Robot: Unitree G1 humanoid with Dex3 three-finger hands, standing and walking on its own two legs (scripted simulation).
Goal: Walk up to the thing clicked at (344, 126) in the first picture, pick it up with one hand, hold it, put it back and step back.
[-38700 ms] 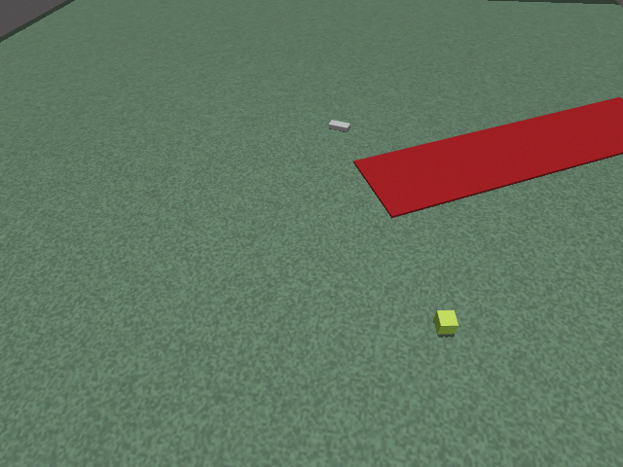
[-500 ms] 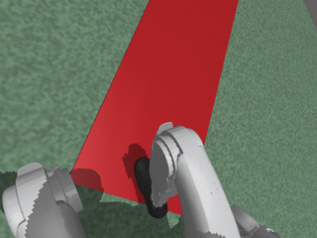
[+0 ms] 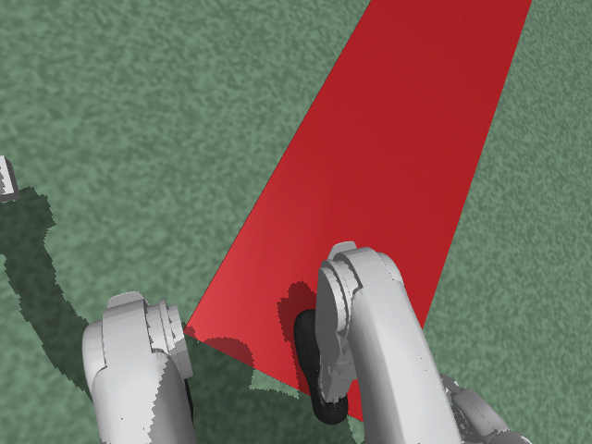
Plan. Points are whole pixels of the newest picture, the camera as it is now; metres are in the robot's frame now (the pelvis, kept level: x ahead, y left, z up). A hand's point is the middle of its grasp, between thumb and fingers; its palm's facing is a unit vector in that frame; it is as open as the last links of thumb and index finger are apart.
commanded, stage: settle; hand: left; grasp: from above
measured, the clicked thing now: out of the picture +0.46 +0.38 -0.21
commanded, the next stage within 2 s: lift in 0.04 s
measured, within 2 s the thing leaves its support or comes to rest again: neither
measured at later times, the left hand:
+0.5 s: hand out of the picture +0.43 +0.37 -0.10, palm faces -0.45 -0.14 -0.88, open 8.0 cm
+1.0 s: hand out of the picture +0.36 +0.34 +0.09, palm faces -0.38 -0.16 -0.91, open 8.0 cm
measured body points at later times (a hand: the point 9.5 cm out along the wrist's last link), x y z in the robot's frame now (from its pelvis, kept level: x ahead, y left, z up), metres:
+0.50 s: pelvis +0.00 +0.00 +0.04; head +0.23 +0.09 +0.42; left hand +0.45 +0.37 -0.05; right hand +0.08 -0.28 -0.05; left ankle +0.07 +0.12 -0.29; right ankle +0.12 -0.14 -0.28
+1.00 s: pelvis +0.00 +0.00 +0.18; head +0.16 +0.06 +0.59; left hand +0.38 +0.35 +0.14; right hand +0.17 -0.25 +0.06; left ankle +0.07 +0.12 -0.29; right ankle +0.12 -0.14 -0.28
